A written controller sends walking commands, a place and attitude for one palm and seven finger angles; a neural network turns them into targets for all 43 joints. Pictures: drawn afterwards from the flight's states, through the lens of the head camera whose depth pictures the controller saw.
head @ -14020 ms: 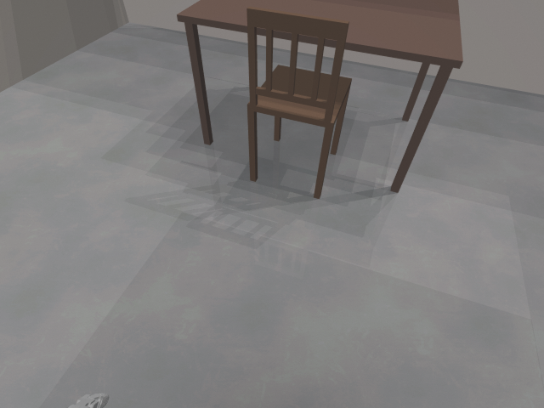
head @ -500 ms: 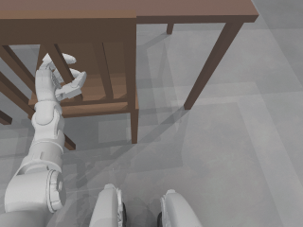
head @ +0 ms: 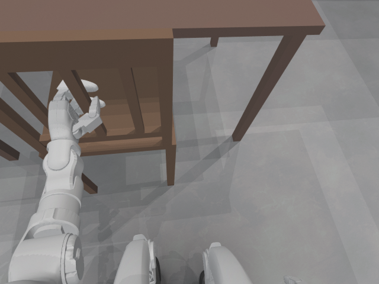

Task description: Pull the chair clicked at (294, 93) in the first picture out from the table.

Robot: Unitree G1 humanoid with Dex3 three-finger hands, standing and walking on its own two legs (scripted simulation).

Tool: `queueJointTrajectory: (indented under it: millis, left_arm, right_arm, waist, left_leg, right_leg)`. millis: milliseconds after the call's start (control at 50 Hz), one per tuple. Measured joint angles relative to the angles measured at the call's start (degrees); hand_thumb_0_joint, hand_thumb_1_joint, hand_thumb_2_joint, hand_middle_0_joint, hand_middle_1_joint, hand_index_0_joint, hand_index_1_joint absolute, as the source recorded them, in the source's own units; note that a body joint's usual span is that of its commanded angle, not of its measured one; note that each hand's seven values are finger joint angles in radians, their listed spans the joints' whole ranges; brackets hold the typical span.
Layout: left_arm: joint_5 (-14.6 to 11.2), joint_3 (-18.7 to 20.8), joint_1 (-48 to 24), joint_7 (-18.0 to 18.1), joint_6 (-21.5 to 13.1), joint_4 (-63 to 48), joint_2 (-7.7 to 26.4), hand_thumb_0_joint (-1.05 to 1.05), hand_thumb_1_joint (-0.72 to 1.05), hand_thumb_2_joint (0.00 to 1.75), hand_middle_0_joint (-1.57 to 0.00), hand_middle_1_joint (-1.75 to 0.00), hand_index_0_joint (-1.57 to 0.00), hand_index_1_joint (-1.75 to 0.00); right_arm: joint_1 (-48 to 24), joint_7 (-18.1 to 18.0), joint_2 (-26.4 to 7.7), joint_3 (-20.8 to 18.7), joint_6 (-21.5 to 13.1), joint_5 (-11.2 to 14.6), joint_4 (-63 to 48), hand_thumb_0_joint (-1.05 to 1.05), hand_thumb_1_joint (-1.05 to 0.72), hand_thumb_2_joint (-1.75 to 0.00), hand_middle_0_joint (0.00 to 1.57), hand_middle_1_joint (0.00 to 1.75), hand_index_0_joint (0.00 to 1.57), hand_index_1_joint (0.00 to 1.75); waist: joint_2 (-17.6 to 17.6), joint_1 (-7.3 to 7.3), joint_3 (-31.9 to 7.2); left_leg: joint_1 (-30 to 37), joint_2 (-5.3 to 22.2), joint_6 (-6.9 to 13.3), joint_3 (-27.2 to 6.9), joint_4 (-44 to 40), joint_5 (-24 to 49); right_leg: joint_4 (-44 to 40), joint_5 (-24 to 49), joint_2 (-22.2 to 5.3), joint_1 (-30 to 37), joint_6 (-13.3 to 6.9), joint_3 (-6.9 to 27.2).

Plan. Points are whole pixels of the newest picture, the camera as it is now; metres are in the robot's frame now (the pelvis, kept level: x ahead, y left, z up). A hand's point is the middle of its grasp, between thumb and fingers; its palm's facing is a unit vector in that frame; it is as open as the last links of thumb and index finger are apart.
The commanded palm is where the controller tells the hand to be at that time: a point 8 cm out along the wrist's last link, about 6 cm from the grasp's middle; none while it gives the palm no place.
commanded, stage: hook a spindle and tug to test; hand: left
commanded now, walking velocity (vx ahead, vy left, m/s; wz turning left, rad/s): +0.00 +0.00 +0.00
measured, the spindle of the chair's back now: (87, 106) +0.48 +0.20 +0.01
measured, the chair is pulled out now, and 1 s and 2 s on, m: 0.01 0.14 0.21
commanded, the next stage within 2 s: step backward, pulling the chair out in 0.20 s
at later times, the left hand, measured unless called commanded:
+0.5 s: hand (94, 123) +0.42 +0.17 +0.04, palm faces +0.16 -0.98 -0.10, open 5.4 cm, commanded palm +0.40 +0.22 +0.04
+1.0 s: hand (114, 165) +0.34 +0.13 +0.05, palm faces +0.07 -0.99 -0.14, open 5.2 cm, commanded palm +0.33 +0.18 +0.05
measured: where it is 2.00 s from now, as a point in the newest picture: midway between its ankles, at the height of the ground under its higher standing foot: outside the picture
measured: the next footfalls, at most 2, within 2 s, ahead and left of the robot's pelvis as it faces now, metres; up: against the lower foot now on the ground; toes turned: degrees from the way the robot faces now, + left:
left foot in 1.64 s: -0.03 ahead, +0.14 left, +0.00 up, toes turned +2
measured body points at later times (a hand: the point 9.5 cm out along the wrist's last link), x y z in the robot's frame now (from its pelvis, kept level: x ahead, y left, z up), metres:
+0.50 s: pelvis +0.01 +0.01 +0.07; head +0.12 +0.02 +0.51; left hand +0.41 +0.23 +0.05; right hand +0.10 -0.23 -0.06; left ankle +0.05 +0.10 -0.62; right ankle -0.02 -0.12 -0.62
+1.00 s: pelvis -0.04 -0.01 +0.10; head +0.05 -0.02 +0.54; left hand +0.33 +0.18 +0.06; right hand +0.02 -0.27 -0.04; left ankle +0.05 +0.10 -0.62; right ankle -0.02 -0.12 -0.62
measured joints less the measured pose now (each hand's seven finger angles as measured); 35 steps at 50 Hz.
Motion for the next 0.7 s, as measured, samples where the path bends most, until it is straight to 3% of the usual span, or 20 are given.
queueJointTrajectory:
  millis: [140, 320, 380, 460, 500, 560, 700]
  left_arm:
    - [-0.39, -1.98, 5.05, 0.36, -0.58, -4.59, -2.11, 0.02, 0.73, 0.78, -0.43, -1.44, -0.42, -1.45]
    - [-0.1, -3.57, 5.58, 0.84, -0.85, -5.05, -3.13, 0.01, 0.72, 0.8, -0.44, -1.44, -0.43, -1.44]
    - [2.98, -5.59, 4.6, 5.24, 6.81, -6.78, -2.77, 0.02, 0.72, 0.81, -0.44, -1.39, -0.42, -1.44]
    - [3.5, -8.8, 3.36, 9.92, 15.71, -0.45, -3.46, 0.04, 0.73, 0.81, -0.38, -1.27, -0.42, -1.44]
    - [2.43, -8.59, 2.71, 10.35, 15.83, 4.14, -4.43, 0.05, 0.73, 0.8, -0.34, -1.2, -0.43, -1.44]
    - [2.93, -9.09, 1.37, 10.55, 15.29, 9.58, -5.31, 0.05, 0.74, 0.79, -0.3, -1.12, -0.45, -1.44]
    - [4.27, -11.74, -1.01, 9.24, 14.58, 14.97, -4.83, 0.05, 0.73, 0.77, -0.32, -1.14, -0.48, -1.44]
  right_arm:
    - [-0.07, 0.07, 0.02, -0.16, -0.92, 0.26, -0.18, 0.0, -0.9, -0.9, 0.2, 0.3, 0.2, 0.3]
    - [-1.94, -0.44, -0.27, -0.47, -1.89, 0.09, 0.28, 0.0, -0.9, -0.9, 0.2, 0.3, 0.2, 0.3]
    - [-3.09, -2.8, 0.43, -0.36, 0.51, 2.39, -0.59, 0.0, -0.9, -0.9, 0.2, 0.3, 0.2, 0.3]
    - [-1.72, -5.37, 1.08, 1.16, 1.95, 3.9, -1.27, 0.0, -0.9, -0.9, 0.2, 0.3, 0.2, 0.3]
    - [-0.87, -5.99, 1.1, 1.96, 2.01, 4.11, -1.14, 0.0, -0.9, -0.9, 0.2, 0.3, 0.2, 0.3]
    - [-0.03, -6.72, 0.91, 2.02, 1.24, 3.98, -0.05, 0.0, -0.9, -0.9, 0.21, 0.3, 0.2, 0.3]
    - [-0.22, -7.73, -0.52, -0.28, -1.75, 3.25, 3.79, 0.0, -0.9, -0.9, 0.21, 0.3, 0.2, 0.3]
  waist:
    - [-0.28, 0.96, -0.34]
    - [-0.28, 1.77, -0.52]
    - [-0.24, 2.13, 4.34]
    - [0.2, 2.63, 5.65]
    - [-0.06, 2.65, 5.68]
    - [-0.79, 2.68, 6.31]
    - [-1.69, 2.6, 9.43]
  left_leg:
    - [1.76, -0.29, 0.13, 0.33, -1.19, -0.16]
    - [1.56, -0.75, 0.14, -0.24, -0.42, -0.25]
    - [8.31, -0.99, 0.33, -0.12, -4.35, 3.22]
    - [19.12, -1.4, 0.48, 1.1, -15.28, 4.92]
    - [23.52, -1.47, 0.54, 1.57, -20.6, 7.08]
    - [28.22, -1.51, 0.63, 1.79, -26.08, 9.37]
    - [33.31, -1.92, 1.0, 2.64, -30.89, 12.25]
  right_leg:
    - [-1.28, -0.04, -0.27, 1.74, 0.25, 0.29]
    - [-0.58, -0.45, -0.63, 1.94, 0.24, -0.3]
    - [-4.27, 0.84, -0.71, 8.58, 0.54, -0.2]
    - [-16.18, 5.97, -0.9, 18.9, 1.0, 0.91]
    - [-21.68, 8.71, -0.88, 23.04, 1.25, 1.3]
    - [-27.17, 12.19, -0.85, 27.45, 1.55, 1.27]
    - [-31.15, 14.86, -1.31, 31.89, 1.32, 1.66]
